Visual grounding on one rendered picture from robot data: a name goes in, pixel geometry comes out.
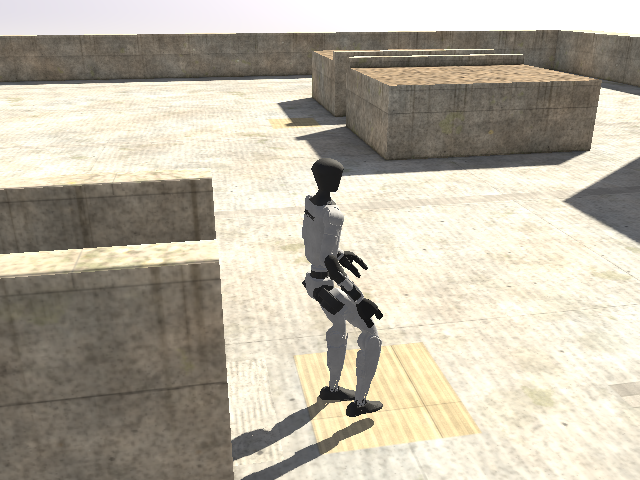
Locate right robot hand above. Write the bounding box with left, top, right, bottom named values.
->
left=356, top=298, right=383, bottom=328

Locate humanoid robot torso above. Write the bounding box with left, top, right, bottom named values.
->
left=304, top=200, right=342, bottom=303

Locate robot left upper arm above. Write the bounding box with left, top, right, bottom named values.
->
left=302, top=195, right=314, bottom=239

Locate left robot hand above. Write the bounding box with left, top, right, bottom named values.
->
left=339, top=251, right=368, bottom=278

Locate right robot forearm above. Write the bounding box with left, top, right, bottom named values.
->
left=324, top=255, right=364, bottom=305

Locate robot right foot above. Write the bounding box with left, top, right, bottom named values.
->
left=346, top=399, right=383, bottom=417

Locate robot right upper arm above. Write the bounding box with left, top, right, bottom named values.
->
left=319, top=207, right=344, bottom=268

